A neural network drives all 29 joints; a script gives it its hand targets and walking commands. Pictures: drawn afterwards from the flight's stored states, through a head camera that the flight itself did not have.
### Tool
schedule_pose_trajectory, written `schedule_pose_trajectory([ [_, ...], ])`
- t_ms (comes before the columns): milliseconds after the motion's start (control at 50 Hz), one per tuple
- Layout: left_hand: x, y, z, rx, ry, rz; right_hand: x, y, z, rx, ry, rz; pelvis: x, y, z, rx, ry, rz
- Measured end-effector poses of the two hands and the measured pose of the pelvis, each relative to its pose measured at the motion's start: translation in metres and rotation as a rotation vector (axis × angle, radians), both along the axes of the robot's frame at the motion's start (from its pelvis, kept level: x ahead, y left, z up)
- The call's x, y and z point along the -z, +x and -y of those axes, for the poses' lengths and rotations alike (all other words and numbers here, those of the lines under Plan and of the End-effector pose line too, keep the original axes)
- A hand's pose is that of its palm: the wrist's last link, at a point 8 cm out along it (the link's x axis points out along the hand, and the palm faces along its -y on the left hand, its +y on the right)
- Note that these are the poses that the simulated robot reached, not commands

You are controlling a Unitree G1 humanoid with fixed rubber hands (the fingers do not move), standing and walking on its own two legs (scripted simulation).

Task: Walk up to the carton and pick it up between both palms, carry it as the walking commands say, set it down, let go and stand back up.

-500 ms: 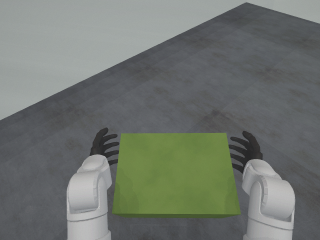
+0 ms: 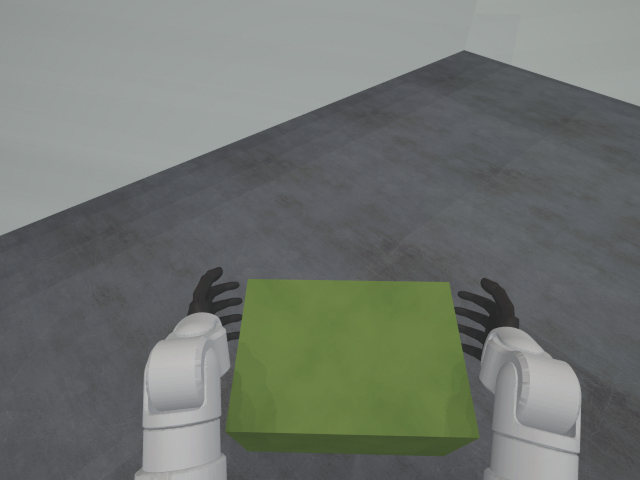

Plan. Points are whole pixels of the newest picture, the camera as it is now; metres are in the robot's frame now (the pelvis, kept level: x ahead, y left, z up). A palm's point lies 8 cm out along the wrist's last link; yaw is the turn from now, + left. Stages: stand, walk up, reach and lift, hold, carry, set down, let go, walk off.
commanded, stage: carry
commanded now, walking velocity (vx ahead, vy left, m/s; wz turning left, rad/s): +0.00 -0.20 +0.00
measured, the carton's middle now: (346, 368) +0.27 +0.00 +0.00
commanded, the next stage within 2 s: none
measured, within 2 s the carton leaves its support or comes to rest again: neither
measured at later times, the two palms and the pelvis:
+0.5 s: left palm (320, 422) +0.17 +0.03 +0.08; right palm out of the picture +0.18 -0.31 +0.10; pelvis -0.09 -0.15 +0.01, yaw +1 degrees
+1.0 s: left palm out of the picture +0.08 -0.15 +0.09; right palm out of the picture +0.08 -0.48 +0.09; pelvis -0.20 -0.31 +0.00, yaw +1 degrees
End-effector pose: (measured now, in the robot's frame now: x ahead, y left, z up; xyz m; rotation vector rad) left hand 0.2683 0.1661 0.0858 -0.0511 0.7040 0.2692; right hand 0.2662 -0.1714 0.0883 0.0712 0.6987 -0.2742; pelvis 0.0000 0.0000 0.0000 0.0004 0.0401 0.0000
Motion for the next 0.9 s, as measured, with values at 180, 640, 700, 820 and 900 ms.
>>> schedule_pose_trajectory([
  [180, 0.000, -0.026, 0.079, 0.043, 0.071, -0.033, 0.018, -0.036, 0.079, 0.034, 0.054, -0.032, -0.004, -0.033, 0.067, -0.006, 0.000, -0.006],
  [640, -0.010, -0.112, 0.195, -0.015, -0.006, 0.040, -0.017, -0.106, 0.194, -0.015, -0.025, 0.041, -0.008, -0.118, 0.200, 0.002, -0.021, -0.013],
  [700, -0.006, -0.123, 0.229, 0.001, 0.029, 0.029, -0.002, -0.121, 0.229, -0.007, -0.001, 0.030, 0.000, -0.131, 0.229, 0.015, -0.023, -0.013],
  [820, 0.002, -0.153, 0.282, 0.057, 0.079, -0.069, 0.019, -0.168, 0.281, 0.057, 0.057, -0.067, -0.009, -0.159, 0.267, -0.001, 0.005, -0.007],
  [900, -0.005, -0.165, 0.300, 0.052, 0.062, -0.022, 0.008, -0.180, 0.299, 0.067, 0.055, -0.018, -0.009, -0.177, 0.288, -0.006, 0.005, -0.012],
])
